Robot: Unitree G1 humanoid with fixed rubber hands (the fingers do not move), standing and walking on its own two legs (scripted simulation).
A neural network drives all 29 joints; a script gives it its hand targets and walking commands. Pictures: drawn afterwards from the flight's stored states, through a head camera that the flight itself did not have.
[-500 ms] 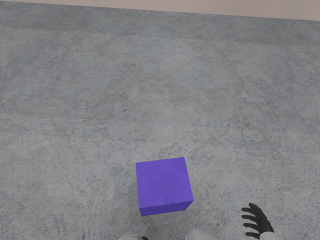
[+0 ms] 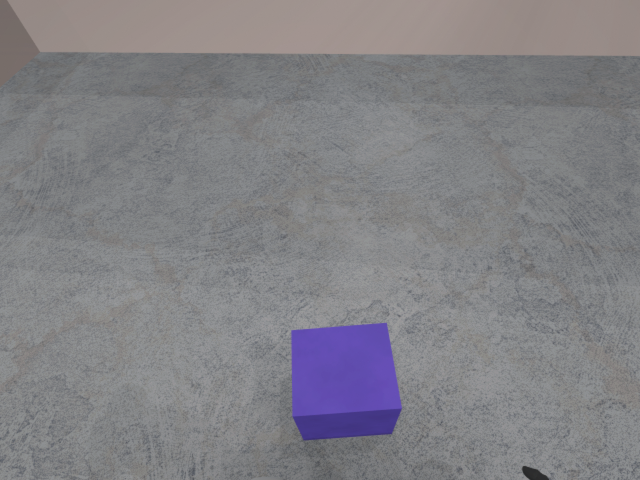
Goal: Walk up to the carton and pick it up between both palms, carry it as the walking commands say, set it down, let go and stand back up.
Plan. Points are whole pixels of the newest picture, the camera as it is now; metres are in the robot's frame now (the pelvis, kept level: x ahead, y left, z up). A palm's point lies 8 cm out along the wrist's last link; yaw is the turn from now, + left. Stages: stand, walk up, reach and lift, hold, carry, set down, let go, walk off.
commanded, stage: walk up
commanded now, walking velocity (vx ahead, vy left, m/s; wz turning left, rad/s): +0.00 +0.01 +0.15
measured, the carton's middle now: (343, 384) +0.42 +0.00 -0.64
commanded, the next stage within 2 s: stand in 0.98 s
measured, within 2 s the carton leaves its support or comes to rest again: neither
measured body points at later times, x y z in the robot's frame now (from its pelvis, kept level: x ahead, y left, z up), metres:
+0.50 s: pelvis +0.00 +0.02 +0.00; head +0.01 +0.02 +0.45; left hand +0.02 +0.26 -0.15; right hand +0.04 -0.20 -0.15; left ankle -0.03 +0.14 -0.74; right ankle -0.01 -0.10 -0.74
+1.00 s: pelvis +0.00 +0.01 +0.00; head +0.01 +0.00 +0.45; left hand -0.01 +0.23 -0.15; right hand -0.03 -0.21 -0.16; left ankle -0.03 +0.14 -0.74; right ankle -0.01 -0.10 -0.74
